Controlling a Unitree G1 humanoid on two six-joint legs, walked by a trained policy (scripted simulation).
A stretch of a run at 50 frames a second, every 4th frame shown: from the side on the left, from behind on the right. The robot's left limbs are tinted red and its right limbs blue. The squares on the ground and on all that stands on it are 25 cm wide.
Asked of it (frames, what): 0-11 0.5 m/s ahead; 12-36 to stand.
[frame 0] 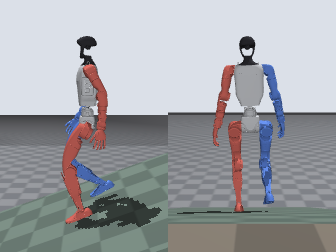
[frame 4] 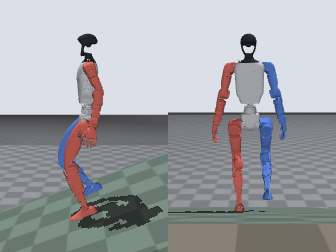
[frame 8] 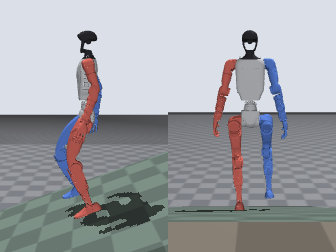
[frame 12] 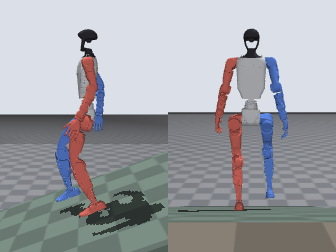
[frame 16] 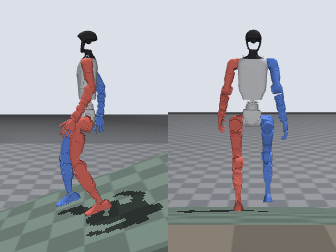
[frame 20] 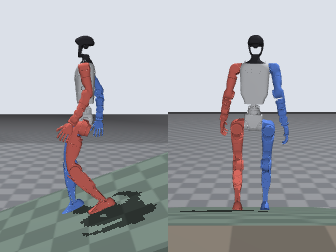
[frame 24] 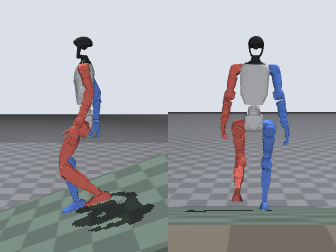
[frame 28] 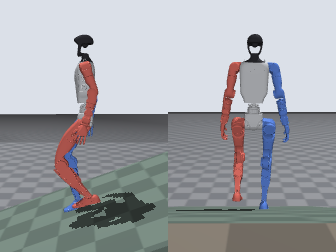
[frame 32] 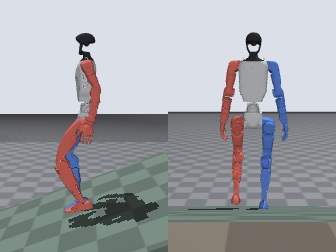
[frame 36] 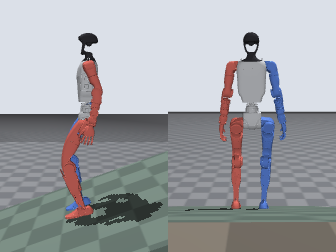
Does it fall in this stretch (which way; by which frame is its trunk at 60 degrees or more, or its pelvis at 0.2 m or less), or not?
no
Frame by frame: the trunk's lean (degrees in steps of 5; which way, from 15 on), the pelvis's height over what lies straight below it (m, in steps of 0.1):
0: 5, 0.7
4: 0, 0.8
8: 0, 0.8
12: 0, 0.8
16: 0, 0.8
20: 0, 0.8
24: 5, 0.7
28: 0, 0.8
32: 0, 0.8
36: 0, 0.8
